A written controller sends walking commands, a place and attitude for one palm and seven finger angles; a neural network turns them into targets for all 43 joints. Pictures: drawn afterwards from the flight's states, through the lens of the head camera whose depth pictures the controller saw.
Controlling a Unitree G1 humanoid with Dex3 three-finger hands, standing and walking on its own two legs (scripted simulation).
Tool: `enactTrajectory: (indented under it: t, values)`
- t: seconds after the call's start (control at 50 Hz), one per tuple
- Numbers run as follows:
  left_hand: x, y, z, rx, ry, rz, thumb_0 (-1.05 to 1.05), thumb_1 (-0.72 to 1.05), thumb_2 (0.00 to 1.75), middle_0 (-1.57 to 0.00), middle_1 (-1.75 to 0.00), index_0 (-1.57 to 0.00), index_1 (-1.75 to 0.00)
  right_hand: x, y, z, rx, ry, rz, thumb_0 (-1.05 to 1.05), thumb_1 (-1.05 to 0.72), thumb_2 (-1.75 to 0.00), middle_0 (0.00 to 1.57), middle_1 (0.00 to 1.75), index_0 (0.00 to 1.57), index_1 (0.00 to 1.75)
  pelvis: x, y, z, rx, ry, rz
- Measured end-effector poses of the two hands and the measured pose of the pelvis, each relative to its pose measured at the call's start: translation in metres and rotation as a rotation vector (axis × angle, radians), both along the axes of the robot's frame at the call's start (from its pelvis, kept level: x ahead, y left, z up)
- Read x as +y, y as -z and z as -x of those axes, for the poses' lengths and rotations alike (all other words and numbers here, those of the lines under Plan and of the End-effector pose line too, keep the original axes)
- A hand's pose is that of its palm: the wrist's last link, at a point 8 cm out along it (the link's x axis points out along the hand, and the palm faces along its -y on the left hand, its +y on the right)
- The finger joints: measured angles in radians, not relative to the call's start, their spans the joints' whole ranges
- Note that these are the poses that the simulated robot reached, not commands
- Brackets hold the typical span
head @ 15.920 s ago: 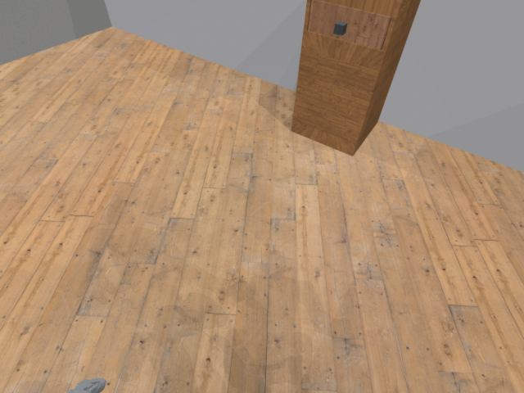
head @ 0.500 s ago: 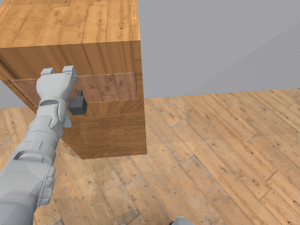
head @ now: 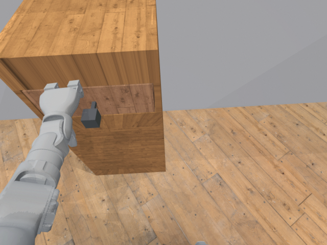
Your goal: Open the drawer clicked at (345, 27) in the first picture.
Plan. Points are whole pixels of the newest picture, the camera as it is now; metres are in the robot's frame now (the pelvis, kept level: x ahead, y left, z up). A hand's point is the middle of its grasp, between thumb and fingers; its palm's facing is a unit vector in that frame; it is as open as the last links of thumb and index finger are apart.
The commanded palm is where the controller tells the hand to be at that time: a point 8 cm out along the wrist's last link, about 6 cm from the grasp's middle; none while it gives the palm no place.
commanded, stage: move the hooked fingers above the handle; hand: left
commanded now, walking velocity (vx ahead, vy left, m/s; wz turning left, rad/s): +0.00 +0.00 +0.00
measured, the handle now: (92, 112) +0.50 +0.23 -0.04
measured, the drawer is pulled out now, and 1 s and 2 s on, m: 0.00 0.00 0.00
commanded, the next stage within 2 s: none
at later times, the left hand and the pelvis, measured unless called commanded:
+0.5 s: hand (69, 123) +0.43 +0.25 +0.02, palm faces -0.22 +0.00 -0.97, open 13.8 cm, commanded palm +0.43 +0.22 +0.09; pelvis +0.00 +0.00 +0.00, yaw +1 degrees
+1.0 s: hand (67, 119) +0.44 +0.26 +0.03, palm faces -0.21 +0.01 -0.98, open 13.8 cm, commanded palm +0.44 +0.23 +0.08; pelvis -0.01 +0.00 +0.00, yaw +1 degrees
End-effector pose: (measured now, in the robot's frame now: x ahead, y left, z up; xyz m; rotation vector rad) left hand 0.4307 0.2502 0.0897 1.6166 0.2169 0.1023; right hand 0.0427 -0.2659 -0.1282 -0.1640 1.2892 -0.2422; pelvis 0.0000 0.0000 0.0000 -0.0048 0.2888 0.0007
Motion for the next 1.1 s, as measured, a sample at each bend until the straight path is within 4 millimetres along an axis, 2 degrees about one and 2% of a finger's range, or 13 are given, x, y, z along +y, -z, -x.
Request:
enactTrajectory:
  t: [0.1,0.2,0.26,0.32,0.44,0.48,0.54,0.64,0.76,0.88,0.96,1.02,1.1]
  values:
    - [-0.028,0.008,0.012,0.088,0.155,0.088,0.0,-0.49,0.3,-0.32,-1.2,-0.32,-1.19,0.0,-0.007,-0.008,-0.012,-0.03,0.029,0.01,-0.91,-0.9,0.21,0.3,0.2,0.3,-0.001,-0.003,-0.001,-0.033,-0.024,0.002]
    - [-0.062,0.001,0.009,-0.044,0.341,0.123,0.0,-0.49,0.3,-0.32,-1.2,-0.32,-1.2,-0.005,-0.01,-0.015,-0.044,-0.045,0.064,0.01,-0.91,-0.9,0.21,0.3,0.2,0.3,-0.003,0.002,0.002,-0.028,-0.027,0.001]
    - [-0.054,-0.008,0.0,-0.161,0.292,0.093,0.0,-0.49,0.3,-0.32,-1.2,-0.32,-1.2,-0.008,-0.006,-0.015,-0.052,-0.044,0.064,0.01,-0.91,-0.9,0.2,0.3,0.2,0.3,-0.003,0.005,0.006,-0.01,-0.016,-0.002]
    - [-0.031,-0.014,-0.006,-0.195,0.153,0.021,0.0,-0.49,0.3,-0.32,-1.2,-0.32,-1.2,-0.007,0.0,-0.012,-0.044,-0.039,0.041,0.01,-0.91,-0.9,0.2,0.3,0.2,0.3,-0.003,0.006,0.008,0.004,-0.004,-0.005]
    - [0.014,0.002,0.006,0.058,-0.08,-0.023,0.0,-0.48,0.3,-0.31,-1.2,-0.31,-1.19,0.0,0.002,0.0,-0.003,-0.009,0.004,0.01,-0.91,-0.9,0.2,0.3,0.2,0.3,-0.003,0.0,0.006,-0.006,-0.003,-0.005]
    - [0.009,0.008,0.011,0.13,-0.03,0.025,0.0,-0.48,0.3,-0.31,-1.2,-0.31,-1.19,0.0,-0.002,0.004,0.01,-0.017,0.021,0.01,-0.91,-0.9,0.2,0.3,0.2,0.3,-0.003,-0.002,0.005,-0.019,-0.016,-0.002]
    - [-0.022,0.013,0.015,0.152,0.156,0.093,0.0,-0.48,0.3,-0.32,-1.2,-0.32,-1.19,-0.003,-0.007,0.006,0.017,-0.036,0.058,0.01,-0.91,-0.9,0.21,0.3,0.2,0.3,-0.001,-0.003,0.003,-0.034,-0.036,0.002]
    - [-0.068,0.0,0.008,-0.045,0.414,0.152,0.0,-0.49,0.3,-0.32,-1.2,-0.32,-1.19,-0.009,-0.01,0.004,-0.006,-0.034,0.104,0.01,-0.91,-0.9,0.21,0.3,0.2,0.3,0.001,0.004,0.005,-0.02,-0.032,0.005]
    - [-0.052,-0.015,-0.012,-0.255,0.277,0.039,0.0,-0.49,0.3,-0.35,-1.24,-0.32,-1.19,-0.004,0.003,0.004,-0.012,-0.027,0.063,0.01,-0.91,-0.9,0.2,0.3,0.2,0.3,0.004,0.011,0.013,0.017,-0.001,0.0]
    - [-0.011,0.005,-0.006,-0.007,-0.037,-0.009,0.0,-0.49,0.3,-0.36,-1.25,-0.31,-1.19,0.013,0.008,0.007,-0.002,0.016,-0.015,0.01,-0.91,-0.9,0.2,0.3,0.2,0.3,0.005,0.003,0.013,0.001,0.024,-0.01]
    - [0.012,0.008,0.002,0.12,-0.046,0.042,0.0,-0.49,0.3,-0.34,-1.23,-0.32,-1.19,0.014,-0.002,0.011,-0.011,0.019,0.018,0.01,-0.91,-0.9,0.21,0.3,0.2,0.3,0.002,-0.002,0.012,-0.015,0.003,-0.005]
    - [0.002,0.007,0.004,0.133,0.102,0.042,0.0,-0.49,0.3,-0.34,-1.22,-0.32,-1.19,0.008,-0.008,0.015,0.005,-0.01,0.063,0.01,-0.91,-0.9,0.21,0.3,0.2,0.3,0.002,-0.001,0.01,-0.016,-0.022,0.004]
    - [-0.032,0.005,0.001,0.046,0.309,0.104,0.0,-0.49,0.3,-0.33,-1.21,-0.32,-1.19,-0.004,-0.01,0.02,0.038,-0.035,0.112,0.01,-0.91,-0.9,0.21,0.3,0.2,0.3,0.005,0.005,0.008,-0.004,-0.04,0.013]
